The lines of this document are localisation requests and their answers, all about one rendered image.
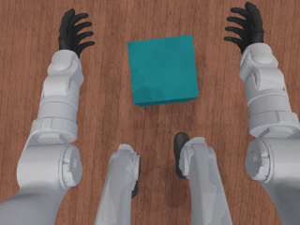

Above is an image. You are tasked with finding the robot left hand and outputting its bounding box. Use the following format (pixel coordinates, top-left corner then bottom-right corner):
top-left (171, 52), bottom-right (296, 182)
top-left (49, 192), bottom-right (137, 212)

top-left (58, 8), bottom-right (96, 59)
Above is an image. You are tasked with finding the robot left forearm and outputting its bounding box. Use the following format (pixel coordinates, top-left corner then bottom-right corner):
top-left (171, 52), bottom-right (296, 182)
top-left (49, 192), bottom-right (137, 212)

top-left (16, 50), bottom-right (84, 185)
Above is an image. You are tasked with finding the robot right thigh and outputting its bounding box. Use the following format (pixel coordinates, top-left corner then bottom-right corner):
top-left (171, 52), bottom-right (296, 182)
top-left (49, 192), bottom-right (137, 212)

top-left (181, 143), bottom-right (233, 225)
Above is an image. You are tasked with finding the robot right forearm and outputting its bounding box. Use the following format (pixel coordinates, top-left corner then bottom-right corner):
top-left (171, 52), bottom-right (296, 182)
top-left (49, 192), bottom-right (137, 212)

top-left (238, 42), bottom-right (300, 139)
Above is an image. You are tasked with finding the right robot shin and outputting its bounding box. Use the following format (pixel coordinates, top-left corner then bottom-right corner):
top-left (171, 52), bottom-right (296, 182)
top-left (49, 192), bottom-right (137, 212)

top-left (179, 137), bottom-right (217, 171)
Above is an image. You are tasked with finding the robot right upper arm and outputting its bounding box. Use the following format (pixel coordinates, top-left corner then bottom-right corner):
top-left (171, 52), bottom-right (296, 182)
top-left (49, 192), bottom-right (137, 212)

top-left (245, 137), bottom-right (300, 225)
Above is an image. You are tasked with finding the carton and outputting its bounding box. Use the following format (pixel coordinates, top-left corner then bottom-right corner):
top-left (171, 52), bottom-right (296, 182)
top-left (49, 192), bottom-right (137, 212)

top-left (127, 35), bottom-right (199, 107)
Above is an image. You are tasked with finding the robot left upper arm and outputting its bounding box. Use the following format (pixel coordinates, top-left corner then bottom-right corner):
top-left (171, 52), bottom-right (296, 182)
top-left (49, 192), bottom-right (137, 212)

top-left (0, 143), bottom-right (83, 225)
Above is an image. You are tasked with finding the robot right hand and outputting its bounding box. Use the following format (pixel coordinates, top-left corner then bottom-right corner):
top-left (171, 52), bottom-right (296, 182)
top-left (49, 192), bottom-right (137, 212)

top-left (224, 2), bottom-right (264, 55)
